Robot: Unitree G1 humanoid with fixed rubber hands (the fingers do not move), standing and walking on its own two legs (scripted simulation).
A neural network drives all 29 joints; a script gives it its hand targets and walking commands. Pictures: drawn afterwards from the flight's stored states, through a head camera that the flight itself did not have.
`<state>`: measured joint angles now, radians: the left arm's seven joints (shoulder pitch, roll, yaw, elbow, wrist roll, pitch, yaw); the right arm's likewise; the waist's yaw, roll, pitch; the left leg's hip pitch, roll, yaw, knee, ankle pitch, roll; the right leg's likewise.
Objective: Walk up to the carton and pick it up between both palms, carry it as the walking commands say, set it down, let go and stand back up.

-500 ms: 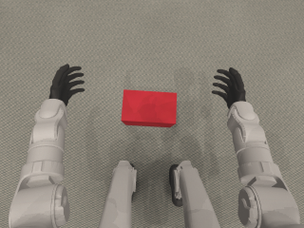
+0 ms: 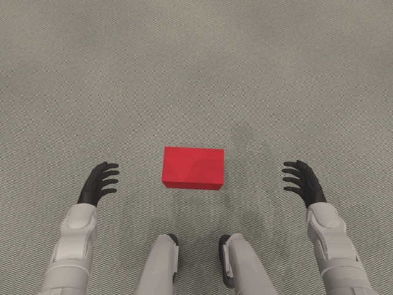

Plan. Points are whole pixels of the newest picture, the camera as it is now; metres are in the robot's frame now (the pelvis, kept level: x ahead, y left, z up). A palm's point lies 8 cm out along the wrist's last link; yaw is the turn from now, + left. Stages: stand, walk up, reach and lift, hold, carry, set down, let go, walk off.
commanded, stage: let go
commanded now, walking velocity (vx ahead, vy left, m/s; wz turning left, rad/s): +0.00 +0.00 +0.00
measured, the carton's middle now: (193, 169) +0.46 +0.02 -0.61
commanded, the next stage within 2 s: stand in 0.72 s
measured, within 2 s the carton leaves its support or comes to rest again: neither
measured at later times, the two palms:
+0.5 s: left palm (65, 243) +0.22 +0.23 +0.00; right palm (351, 243) +0.21 -0.23 +0.00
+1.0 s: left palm (28, 255) +0.20 +0.29 -0.01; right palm (368, 248) +0.20 -0.27 -0.02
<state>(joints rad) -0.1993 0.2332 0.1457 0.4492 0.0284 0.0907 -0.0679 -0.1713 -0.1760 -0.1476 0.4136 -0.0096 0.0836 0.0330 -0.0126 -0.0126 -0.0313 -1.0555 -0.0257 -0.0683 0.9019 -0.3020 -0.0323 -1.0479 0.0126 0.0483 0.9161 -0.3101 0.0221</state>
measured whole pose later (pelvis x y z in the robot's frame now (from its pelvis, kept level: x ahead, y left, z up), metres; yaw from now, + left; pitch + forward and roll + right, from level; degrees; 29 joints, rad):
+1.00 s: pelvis +0.07 +0.01 +0.06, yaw -2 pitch -3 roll +0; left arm 0.25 0.32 0.07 0.65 0.04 0.04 0.02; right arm 0.20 -0.30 -0.05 0.69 -0.04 0.03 -0.02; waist 0.00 0.01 0.01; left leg -0.15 0.00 -0.03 0.52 -0.32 -0.01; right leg -0.14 0.01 0.07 0.51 -0.31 0.02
